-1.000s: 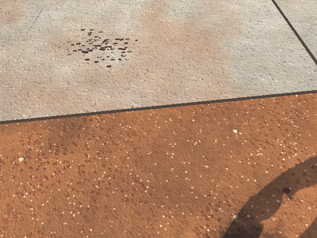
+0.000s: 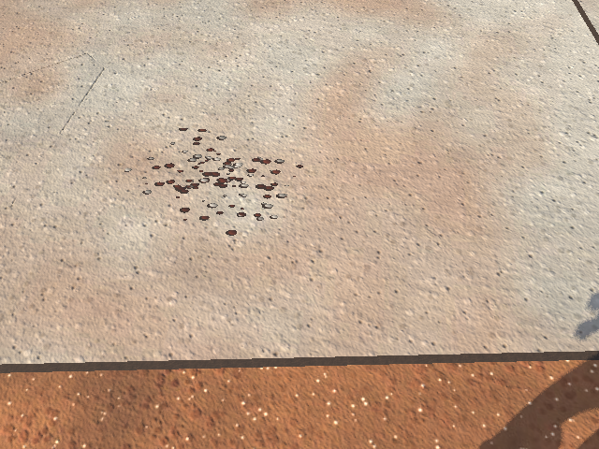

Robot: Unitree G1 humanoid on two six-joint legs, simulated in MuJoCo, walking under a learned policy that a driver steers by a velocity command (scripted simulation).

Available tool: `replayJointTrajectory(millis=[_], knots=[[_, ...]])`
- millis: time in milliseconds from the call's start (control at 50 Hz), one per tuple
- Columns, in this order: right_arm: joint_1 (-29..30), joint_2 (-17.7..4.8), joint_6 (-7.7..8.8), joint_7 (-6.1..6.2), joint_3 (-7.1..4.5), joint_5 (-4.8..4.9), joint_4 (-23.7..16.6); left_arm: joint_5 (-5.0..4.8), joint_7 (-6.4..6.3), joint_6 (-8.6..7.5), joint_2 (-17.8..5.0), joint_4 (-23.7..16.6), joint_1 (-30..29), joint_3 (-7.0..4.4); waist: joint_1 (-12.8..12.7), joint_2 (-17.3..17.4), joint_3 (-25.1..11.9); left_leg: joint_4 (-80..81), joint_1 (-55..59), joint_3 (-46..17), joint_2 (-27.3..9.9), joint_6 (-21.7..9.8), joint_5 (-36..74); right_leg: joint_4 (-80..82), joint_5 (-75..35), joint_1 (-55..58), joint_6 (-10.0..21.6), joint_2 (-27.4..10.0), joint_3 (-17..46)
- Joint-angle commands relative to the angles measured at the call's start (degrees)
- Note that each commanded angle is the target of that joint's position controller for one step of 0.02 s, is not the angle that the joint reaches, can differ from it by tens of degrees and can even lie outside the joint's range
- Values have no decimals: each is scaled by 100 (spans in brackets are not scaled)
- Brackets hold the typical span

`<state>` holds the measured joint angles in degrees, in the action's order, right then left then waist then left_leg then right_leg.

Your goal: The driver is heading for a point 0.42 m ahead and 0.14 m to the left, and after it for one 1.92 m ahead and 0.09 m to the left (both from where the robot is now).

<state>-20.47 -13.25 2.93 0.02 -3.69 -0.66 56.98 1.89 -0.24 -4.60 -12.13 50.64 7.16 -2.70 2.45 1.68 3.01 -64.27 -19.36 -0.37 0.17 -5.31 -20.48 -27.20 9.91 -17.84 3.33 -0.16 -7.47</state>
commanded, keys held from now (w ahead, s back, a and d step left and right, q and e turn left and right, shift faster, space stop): w+q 0.46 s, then w+e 0.54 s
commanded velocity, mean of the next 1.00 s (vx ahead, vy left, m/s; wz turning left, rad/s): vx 0.50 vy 0.00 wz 0.17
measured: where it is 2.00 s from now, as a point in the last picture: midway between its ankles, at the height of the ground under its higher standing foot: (261, 241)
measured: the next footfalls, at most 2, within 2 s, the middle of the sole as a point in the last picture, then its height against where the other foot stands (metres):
left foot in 0.42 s outside the picture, level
right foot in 0.98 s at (277, 370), level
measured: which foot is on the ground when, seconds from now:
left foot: up 0.00-0.40, down 0.42-1.00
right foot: down 0.00-0.42, up 0.44-0.96, down 0.98-1.00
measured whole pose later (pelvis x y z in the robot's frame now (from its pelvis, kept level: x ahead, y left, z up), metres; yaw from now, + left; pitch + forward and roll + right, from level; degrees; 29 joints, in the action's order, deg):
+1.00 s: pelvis +0.52 +0.11 -0.02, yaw +7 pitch +1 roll +0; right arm -23.1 -12.1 4.0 2.1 -1.6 -1.4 57.6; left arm 2.1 1.9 -2.0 -12.5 47.7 6.4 -2.3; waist 0.9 -0.2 2.8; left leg -33.0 3.7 13.1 1.0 -3.2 -24.8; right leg -32.3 8.4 -24.7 9.4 3.7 -7.5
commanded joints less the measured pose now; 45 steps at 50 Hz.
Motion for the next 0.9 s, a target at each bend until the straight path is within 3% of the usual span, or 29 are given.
replayJointTrajectory(millis=[20,60,100,220,300,360,380,400,420,440,460,480,500,520,540,560,640,700,800,860,900], knots=[[-192,-166,-126,-113,-86,-111,-310,-62,-55,-125,-374,13,659,-84,-132,-688,-210,-258,-1155,-223,-509,55,412,1727,-257,956,444,-1597,1473],[52,-97,-220,-172,-84,-117,-445,-112,-51,-223,-445,104,877,-110,-84,-625,-160,-191,-1401,-160,-563,111,668,1840,-695,980,482,-1592,1085],[452,-108,-269,-223,-78,-129,-611,-102,-50,-260,-512,153,1030,-131,-105,-577,-64,-1,-1776,-110,-638,166,1055,1924,-901,1069,502,-1577,741],[1731,-56,-249,-366,41,-117,-1122,-77,-60,-247,-621,269,1368,-144,-318,-570,214,1860,-1736,352,-550,211,2057,1939,-1548,1283,438,-1415,-190],[2248,-156,-242,-412,55,-158,-1383,-66,-112,-154,-791,389,1736,-191,-460,-568,296,2568,-1597,700,-403,-27,1645,1670,-2212,1997,394,-1621,-499],[1970,-296,-246,-363,-12,-190,-1373,-47,-153,-22,-998,411,1741,-244,-275,-743,38,2814,-941,992,54,-331,788,678,-4421,2419,301,-1665,-788],[1539,-382,-228,-331,-65,-186,-1265,-45,-152,43,-1089,403,1725,-270,-94,-767,-218,2926,-482,1046,276,-462,535,-57,-4995,2480,292,-1658,-838],[833,-499,-173,-278,-146,-195,-1060,-63,-134,109,-1148,363,1674,-283,198,-666,-634,3274,378,1027,491,-616,587,-1159,-4833,2238,227,-1614,-909],[-117,-862,-125,-190,-300,-267,-777,-69,-112,132,-1103,230,1587,-264,628,-249,-1185,3679,1828,310,153,-876,474,-2756,-3490,1199,19,-1480,-951],[-138,-1584,-131,-111,-465,-262,-842,-133,1,90,-391,-222,1729,-119,269,1156,-1627,3966,3637,-2589,-1652,-1646,246,-4811,1469,-1445,-354,-519,-825],[-321,-1680,-217,-80,-479,-98,-956,-90,42,13,-842,-471,1028,-210,490,511,-1872,4788,3756,-4236,-2018,-1873,379,-5562,2128,-2314,-432,-4,510],[-62,-1440,-247,-14,-405,-76,-853,-155,73,-42,-746,-539,684,-174,358,122,-1083,4865,3252,-3049,-1957,-1656,903,-5415,1428,-2724,-323,-405,739],[239,-1007,-199,6,-289,-44,-840,-195,69,-97,-647,-393,894,-120,96,-144,-647,4923,2465,-2361,-1754,-1392,1661,-4836,965,-2370,-256,-621,732],[525,-735,-124,13,-204,-39,-848,-138,59,-60,-606,-229,1060,-124,-150,-297,-419,5019,1895,-1793,-1470,-1127,2288,-4375,826,-1930,-241,-763,759],[693,-546,-44,22,-128,-7,-830,-23,66,53,-572,-127,1279,-115,-343,-222,-396,5141,1516,-1370,-1274,-983,2661,-4118,763,-1495,-265,-820,792],[683,-470,49,8,-84,-11,-795,23,90,169,-537,-32,1424,-111,-402,-136,-437,5230,1307,-1120,-1189,-900,2899,-3987,730,-1194,-271,-821,805],[206,-709,243,-13,-112,-13,-532,-55,199,341,-499,-101,988,-133,-328,-29,-108,5578,1344,-458,-1040,-576,3194,-3493,89,-1663,-231,-714,862],[-22,-665,268,-3,-69,-20,-451,-107,207,350,-528,-233,465,-149,-154,72,116,5718,1634,-76,-978,-266,3151,-2935,-511,-2184,-187,-506,1024],[-204,-525,313,84,42,-31,-323,-61,254,305,-373,-459,-233,-49,-2,135,292,5754,2065,515,-1003,-79,3784,-1704,-1177,-2175,-109,-313,569],[-488,-544,288,172,78,-46,-151,-36,287,286,-284,-646,-603,26,89,129,370,5488,2566,785,-1129,-30,4761,-1054,-971,-2044,66,-162,144],[-467,-701,268,231,70,-62,-112,-34,271,284,-351,-652,-425,8,-66,280,149,4879,2838,967,-1213,50,6457,-842,-485,-1546,287,154,-146]])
